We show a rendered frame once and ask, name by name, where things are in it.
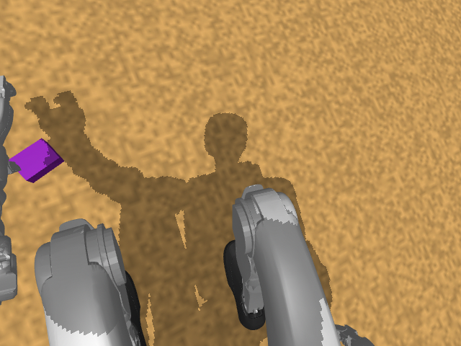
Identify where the left robot arm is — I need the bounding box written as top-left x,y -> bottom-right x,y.
0,144 -> 17,305

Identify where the right robot hand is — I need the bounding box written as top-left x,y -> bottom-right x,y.
335,324 -> 374,346

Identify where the right robot foot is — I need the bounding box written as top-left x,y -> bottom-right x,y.
223,240 -> 266,330

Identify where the small box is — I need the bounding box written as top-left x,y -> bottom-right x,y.
9,138 -> 64,183

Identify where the left robot hand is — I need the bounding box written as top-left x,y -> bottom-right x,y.
0,76 -> 21,174

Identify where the left robot foot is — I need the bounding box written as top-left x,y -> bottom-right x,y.
125,271 -> 147,346

